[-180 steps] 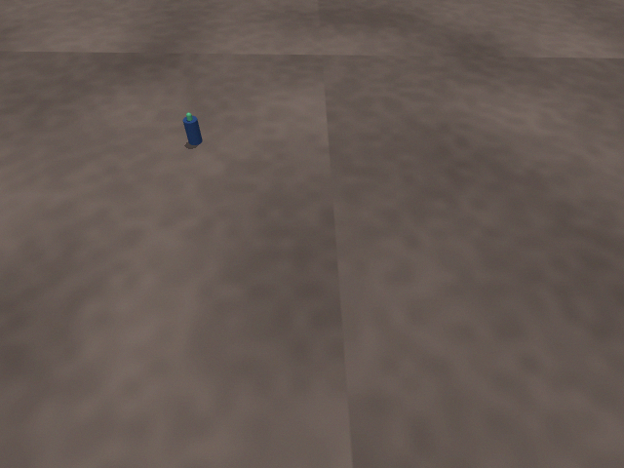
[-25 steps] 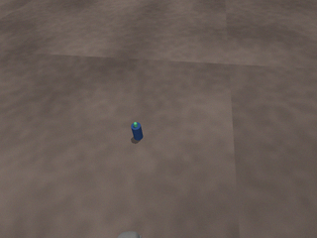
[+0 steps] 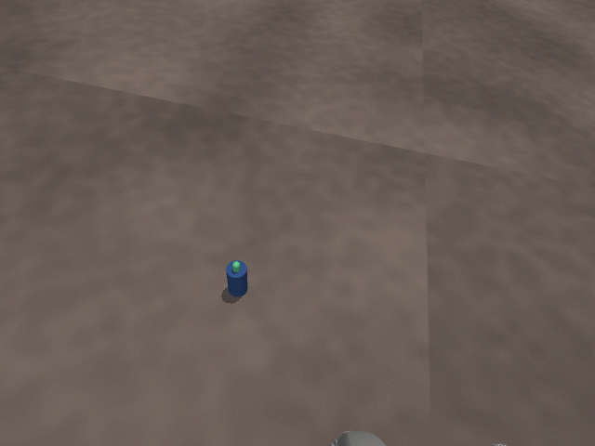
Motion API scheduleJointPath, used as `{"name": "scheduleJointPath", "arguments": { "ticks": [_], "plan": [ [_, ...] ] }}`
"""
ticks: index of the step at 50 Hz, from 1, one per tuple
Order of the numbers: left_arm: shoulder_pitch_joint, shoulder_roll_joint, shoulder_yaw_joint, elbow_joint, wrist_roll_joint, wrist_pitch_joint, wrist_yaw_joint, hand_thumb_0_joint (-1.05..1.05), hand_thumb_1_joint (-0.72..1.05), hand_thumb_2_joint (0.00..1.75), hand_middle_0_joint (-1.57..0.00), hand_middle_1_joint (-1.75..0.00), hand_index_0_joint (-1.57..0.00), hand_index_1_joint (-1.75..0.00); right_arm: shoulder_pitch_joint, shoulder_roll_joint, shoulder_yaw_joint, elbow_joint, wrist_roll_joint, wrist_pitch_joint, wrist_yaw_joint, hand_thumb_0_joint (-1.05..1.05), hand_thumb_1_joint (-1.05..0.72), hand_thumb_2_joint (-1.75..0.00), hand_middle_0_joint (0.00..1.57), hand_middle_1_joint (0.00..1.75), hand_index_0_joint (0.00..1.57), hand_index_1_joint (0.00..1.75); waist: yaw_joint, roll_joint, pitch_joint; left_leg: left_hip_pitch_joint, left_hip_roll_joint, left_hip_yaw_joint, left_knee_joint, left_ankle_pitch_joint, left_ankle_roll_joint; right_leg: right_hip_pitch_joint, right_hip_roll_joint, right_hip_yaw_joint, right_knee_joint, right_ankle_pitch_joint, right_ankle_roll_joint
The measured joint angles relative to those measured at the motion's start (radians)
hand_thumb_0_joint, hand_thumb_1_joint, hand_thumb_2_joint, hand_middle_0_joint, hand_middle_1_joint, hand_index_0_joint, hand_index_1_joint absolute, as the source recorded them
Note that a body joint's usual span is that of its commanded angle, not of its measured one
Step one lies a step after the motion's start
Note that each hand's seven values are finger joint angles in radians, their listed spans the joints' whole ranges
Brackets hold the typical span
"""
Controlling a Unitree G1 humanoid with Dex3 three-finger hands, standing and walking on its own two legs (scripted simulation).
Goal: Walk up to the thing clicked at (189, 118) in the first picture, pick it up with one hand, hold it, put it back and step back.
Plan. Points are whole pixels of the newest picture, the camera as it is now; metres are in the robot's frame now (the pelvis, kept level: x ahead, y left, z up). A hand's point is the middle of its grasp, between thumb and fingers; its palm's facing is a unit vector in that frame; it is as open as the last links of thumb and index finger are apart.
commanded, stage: walk up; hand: left
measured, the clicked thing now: (237, 276) +0.78 +0.17 -0.69
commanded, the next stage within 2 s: none
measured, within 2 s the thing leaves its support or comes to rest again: neither
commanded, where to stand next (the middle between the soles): +0.42 -0.04 m, yaw +0 degrees
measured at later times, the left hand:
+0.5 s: hand (155, 389) +0.23 +0.21 -0.12, palm faces -0.03 -0.92 -0.40, open 7.4 cm
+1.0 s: hand (148, 326) +0.34 +0.26 -0.16, palm faces -0.05 -0.95 -0.32, open 7.4 cm
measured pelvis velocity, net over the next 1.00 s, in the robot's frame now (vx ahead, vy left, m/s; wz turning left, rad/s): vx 0.30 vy -0.01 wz -0.01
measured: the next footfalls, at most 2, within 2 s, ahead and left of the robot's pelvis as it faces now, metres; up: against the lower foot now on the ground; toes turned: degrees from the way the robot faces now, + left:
right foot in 0.26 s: +0.24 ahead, -0.17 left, +0.00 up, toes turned -5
left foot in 0.72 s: +0.36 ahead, +0.09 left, +0.00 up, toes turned +5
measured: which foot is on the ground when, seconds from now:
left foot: down 0.00-0.28, up 0.30-0.70, down 0.72-1.00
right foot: up 0.00-0.24, down 0.26-0.76, up 0.78-1.00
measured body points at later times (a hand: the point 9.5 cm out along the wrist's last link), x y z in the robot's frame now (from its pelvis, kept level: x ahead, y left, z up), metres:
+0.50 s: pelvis +0.16 -0.06 +0.00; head +0.17 -0.09 +0.45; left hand +0.23 +0.25 -0.09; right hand +0.21 -0.37 -0.13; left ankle +0.19 +0.10 -0.67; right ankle +0.20 -0.16 -0.74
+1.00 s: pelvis +0.30 -0.01 +0.00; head +0.31 +0.02 +0.45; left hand +0.35 +0.31 -0.13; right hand +0.34 -0.33 -0.09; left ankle +0.32 +0.08 -0.74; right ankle +0.37 -0.18 -0.68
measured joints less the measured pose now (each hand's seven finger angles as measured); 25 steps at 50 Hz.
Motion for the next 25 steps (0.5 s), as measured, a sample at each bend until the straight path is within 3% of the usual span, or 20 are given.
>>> {"name": "scheduleJointPath", "arguments": {
  "ticks": [6,11,13,15,17,20,25],
  "plan": [
    [-0.026,0.001,0.015,0.001,0.015,0.01,-0.023,0.01,0.91,0.89,-0.21,-0.3,-0.2,-0.3,0.044,-0.02,-0.004,0.009,-0.007,0.003,0.003,0.0,-0.9,-0.9,0.2,0.31,0.2,0.3,-0.007,0.0,-0.012,0.099,-0.015,0.023,-0.055,-0.042,-0.005,-0.059,-0.065,-0.023,-0.224,0.129,0.032],
    [-0.052,-0.011,0.02,0.012,0.022,0.003,-0.033,0.01,0.91,0.89,-0.21,-0.3,-0.2,-0.3,0.075,-0.05,-0.016,0.013,-0.01,0.012,0.002,0.0,-0.9,-0.9,0.2,0.31,0.2,0.3,-0.024,0.029,-0.014,0.134,-0.015,0.03,-0.017,-0.119,-0.034,0.006,-0.063,-0.053,-0.436,0.189,0.016],
    [-0.06,-0.017,0.022,0.01,0.023,-0.011,-0.03,0.01,0.91,0.89,-0.21,-0.3,-0.2,-0.3,0.088,-0.061,-0.02,0.014,-0.008,0.023,0.0,0.0,-0.9,-0.9,0.2,0.3,0.2,0.3,-0.027,0.051,-0.016,0.13,0.001,0.024,0.049,-0.178,-0.048,0.06,-0.039,-0.068,-0.501,0.219,0.009],
    [-0.077,-0.037,0.024,0.004,0.026,-0.031,-0.021,0.01,0.91,0.89,-0.21,-0.3,-0.2,-0.3,0.085,-0.07,-0.024,0.025,-0.005,0.036,-0.008,0.01,-0.9,-0.9,0.2,0.3,0.2,0.3,-0.027,0.107,0.001,0.082,0.044,-0.011,0.212,-0.215,-0.016,0.077,-0.003,-0.102,-0.464,0.189,0.011],
    [-0.08,-0.043,0.018,-0.014,0.021,-0.045,-0.016,0.01,0.9,0.89,-0.21,-0.3,-0.21,-0.3,0.079,-0.059,-0.014,0.038,-0.006,0.05,-0.011,0.01,-0.9,-0.9,0.2,0.3,0.2,0.3,-0.012,0.102,0.005,0.0,0.011,-0.044,0.419,-0.246,-0.002,0.091,-0.008,-0.102,-0.437,0.149,0.005],
    [-0.065,-0.059,0.006,-0.026,0.008,-0.045,-0.007,0.01,0.9,0.89,-0.21,-0.3,-0.21,-0.3,0.062,-0.056,-0.004,0.053,-0.003,0.058,-0.007,0.01,-0.9,-0.9,0.2,0.3,0.2,0.3,0.007,0.099,0.001,-0.116,-0.018,-0.06,0.578,-0.216,0.003,0.148,-0.014,-0.097,-0.489,0.148,-0.003],
    [-0.02,-0.063,-0.005,-0.023,0.01,-0.039,-0.001,0.01,0.9,0.89,-0.21,-0.31,-0.21,-0.3,0.039,-0.063,-0.013,0.044,-0.007,0.056,0.012,0.01,-0.9,-0.9,0.2,0.3,0.2,0.3,0.014,0.118,-0.01,-0.24,0.027,-0.088,0.497,-0.087,-0.013,0.23,0.012,-0.109,-0.591,0.161,-0.01]
  ]
}}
